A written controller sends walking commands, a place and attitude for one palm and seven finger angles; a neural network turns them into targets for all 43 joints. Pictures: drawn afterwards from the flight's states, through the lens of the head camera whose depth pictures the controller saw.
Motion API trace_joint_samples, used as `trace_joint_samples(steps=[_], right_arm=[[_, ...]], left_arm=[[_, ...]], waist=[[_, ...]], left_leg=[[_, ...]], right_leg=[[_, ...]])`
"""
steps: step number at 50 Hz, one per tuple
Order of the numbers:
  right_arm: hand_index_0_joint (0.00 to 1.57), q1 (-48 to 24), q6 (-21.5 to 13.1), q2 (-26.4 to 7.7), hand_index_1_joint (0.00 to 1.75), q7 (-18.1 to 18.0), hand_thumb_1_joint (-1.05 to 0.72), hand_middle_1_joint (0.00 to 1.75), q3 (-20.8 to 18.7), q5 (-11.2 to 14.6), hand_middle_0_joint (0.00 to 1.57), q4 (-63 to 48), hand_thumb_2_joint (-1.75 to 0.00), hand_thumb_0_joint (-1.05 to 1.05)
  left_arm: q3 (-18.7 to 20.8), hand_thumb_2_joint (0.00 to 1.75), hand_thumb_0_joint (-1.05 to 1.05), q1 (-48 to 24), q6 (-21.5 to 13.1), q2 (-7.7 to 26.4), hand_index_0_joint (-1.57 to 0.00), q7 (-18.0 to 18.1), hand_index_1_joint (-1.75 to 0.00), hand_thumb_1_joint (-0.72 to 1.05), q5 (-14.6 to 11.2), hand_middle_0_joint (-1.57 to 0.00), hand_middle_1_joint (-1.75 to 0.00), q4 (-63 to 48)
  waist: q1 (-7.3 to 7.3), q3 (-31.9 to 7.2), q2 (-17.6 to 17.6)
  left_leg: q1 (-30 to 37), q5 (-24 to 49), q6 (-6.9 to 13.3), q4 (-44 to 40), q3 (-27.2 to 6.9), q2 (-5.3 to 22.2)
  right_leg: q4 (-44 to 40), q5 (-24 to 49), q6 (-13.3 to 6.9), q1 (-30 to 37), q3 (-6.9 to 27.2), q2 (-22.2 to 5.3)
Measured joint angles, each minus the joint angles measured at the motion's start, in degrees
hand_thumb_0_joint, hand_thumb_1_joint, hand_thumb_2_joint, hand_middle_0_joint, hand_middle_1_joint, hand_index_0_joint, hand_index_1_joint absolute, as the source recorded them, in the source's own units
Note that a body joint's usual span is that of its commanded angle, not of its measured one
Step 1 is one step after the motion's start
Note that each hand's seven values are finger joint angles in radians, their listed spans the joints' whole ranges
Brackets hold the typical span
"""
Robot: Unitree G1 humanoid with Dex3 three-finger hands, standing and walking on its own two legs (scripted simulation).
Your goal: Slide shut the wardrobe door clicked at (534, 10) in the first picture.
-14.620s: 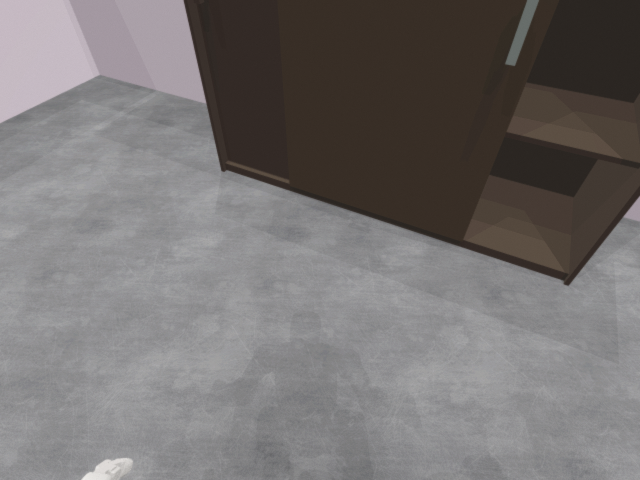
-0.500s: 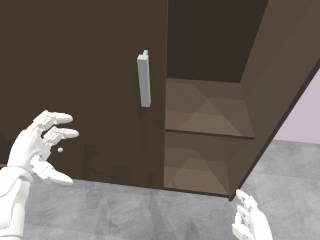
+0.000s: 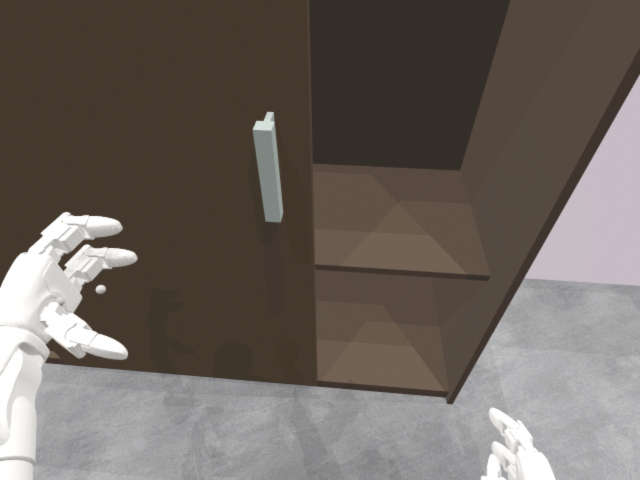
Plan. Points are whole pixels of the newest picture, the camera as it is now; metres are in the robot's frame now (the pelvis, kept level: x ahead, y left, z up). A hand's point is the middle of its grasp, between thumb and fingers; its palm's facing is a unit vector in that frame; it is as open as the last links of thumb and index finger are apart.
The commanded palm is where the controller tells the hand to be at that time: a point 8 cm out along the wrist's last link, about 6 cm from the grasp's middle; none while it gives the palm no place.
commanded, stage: raise the hand with hooked fingers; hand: left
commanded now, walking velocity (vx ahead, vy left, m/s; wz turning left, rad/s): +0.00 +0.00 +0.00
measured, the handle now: (272, 168) +0.54 +0.13 +0.12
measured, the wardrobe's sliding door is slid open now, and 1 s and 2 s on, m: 0.41 0.41 0.41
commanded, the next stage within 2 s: move the hooked fingers beside the handle in 0.16 s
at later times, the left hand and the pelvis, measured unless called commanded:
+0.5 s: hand (121, 273) +0.29 +0.26 +0.15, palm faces +0.04 -1.00 -0.06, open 14.0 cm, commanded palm +0.27 +0.30 +0.15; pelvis +0.00 -0.01 +0.00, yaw +0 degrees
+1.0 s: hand (166, 229) +0.37 +0.23 +0.14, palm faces -0.01 -1.00 -0.03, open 14.0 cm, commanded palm +0.35 +0.29 +0.14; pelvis +0.01 +0.00 +0.00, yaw -1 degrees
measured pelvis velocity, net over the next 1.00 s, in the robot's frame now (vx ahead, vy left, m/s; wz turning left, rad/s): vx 0.01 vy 0.00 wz -0.02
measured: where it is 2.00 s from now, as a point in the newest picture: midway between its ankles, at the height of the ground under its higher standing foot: outside the picture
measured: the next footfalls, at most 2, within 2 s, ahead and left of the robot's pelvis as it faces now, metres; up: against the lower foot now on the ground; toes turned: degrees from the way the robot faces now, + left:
none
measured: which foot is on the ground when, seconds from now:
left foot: down 0.00-1.00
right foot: down 0.00-1.00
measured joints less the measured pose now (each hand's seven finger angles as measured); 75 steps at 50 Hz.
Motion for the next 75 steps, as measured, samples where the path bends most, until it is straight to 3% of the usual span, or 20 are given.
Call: trace_joint_samples(steps=[11, 21, 31, 39, 51, 59, 75], right_arm=[[0.20, -1.0, -0.2, 0.0, 0.30, -0.6, -0.90, 0.30, 0.2, 0.5, 0.20, 0.3, -0.90, 0.01], [0.20, -1.2, -0.4, 0.3, 0.30, -0.7, -0.90, 0.30, 0.2, 0.4, 0.20, 0.9, -0.90, 0.01], [0.20, -1.2, 0.1, -0.2, 0.30, -1.1, -0.90, 0.30, -0.3, 0.4, 0.20, 1.2, -0.90, 0.01], [0.20, 0.3, 1.3, -0.4, 0.30, -0.6, -0.90, 0.30, -0.8, 0.6, 0.20, 1.0, -0.90, 0.01], [0.20, 1.8, 2.9, -0.1, 0.30, -0.2, -0.90, 0.30, -1.1, 0.2, 0.20, 1.6, -0.90, 0.01], [0.20, 2.4, 4.4, 0.3, 0.30, 0.6, -0.90, 0.30, -1.0, 0.0, 0.20, 1.3, -0.90, 0.01], [0.20, 4.2, 8.1, 0.2, 0.30, 2.0, -0.90, 0.30, -1.9, -0.5, 0.20, 1.7, -0.90, 0.01]], left_arm=[[-1.1, 0.30, -0.02, -1.9, 1.3, 1.3, -0.30, -1.5, -1.20, -0.50, 0.0, -0.30, -1.20, 3.5], [-0.5, 0.30, -0.02, -3.8, -0.8, 0.3, -0.30, -0.8, -1.20, -0.50, -0.1, -0.30, -1.20, 5.5], [-2.0, 0.30, -0.02, -9.3, -1.0, 0.7, -0.30, -1.0, -1.20, -0.51, 1.1, -0.30, -1.20, 10.3], [-1.9, 0.30, -0.02, -12.8, -0.4, 1.2, -0.30, 0.6, -1.20, -0.50, 2.2, -0.30, -1.20, 14.9], [-3.9, 0.30, -0.02, -19.4, -2.2, 0.1, -0.30, 3.4, -1.20, -0.50, 4.1, -0.30, -1.20, 18.9], [-5.8, 0.30, -0.02, -24.8, -1.2, -0.1, -0.30, 5.7, -1.20, -0.50, 5.8, -0.30, -1.20, 24.1], [-7.2, 0.30, -0.02, -31.0, -3.6, -0.9, -0.30, 10.3, -1.20, -0.50, 8.3, -0.30, -1.20, 30.6]], waist=[[0.26, 0.0, 1.2], [0.60, -0.5, 0.8], [-0.48, -0.3, 0.7], [-1.59, -1.1, 0.4], [-2.46, -0.8, -0.2], [-3.47, -1.0, -0.3], [-4.56, -1.7, -0.3]], left_leg=[[0.1, 0.5, -0.4, -0.8, -0.3, 0.1], [0.4, -0.1, -0.8, -0.5, -0.5, 0.2], [-0.9, -0.1, -0.9, -0.2, -0.3, 0.4], [-1.7, -0.7, -0.7, 0.2, 0.6, 0.4], [-3.5, -1.1, -0.1, 1.1, 1.0, 0.1], [-5.0, -1.4, 0.3, 1.6, 1.3, -0.2], [-6.4, -2.5, 0.5, 3.0, 1.7, -0.2]], right_leg=[[0.2, -0.2, -0.4, -0.3, -0.2, 0.1], [0.7, -0.9, -0.8, 0.0, -0.5, 0.3], [1.2, -1.0, -0.8, -1.5, -0.2, 0.4], [1.8, -1.3, -0.6, -2.7, 0.7, 0.3], [2.2, -1.4, 0.0, -4.4, 1.1, -0.1], [2.6, -1.5, 0.4, -5.9, 1.4, -0.5], [3.6, -2.2, 0.6, -7.3, 1.8, -0.5]])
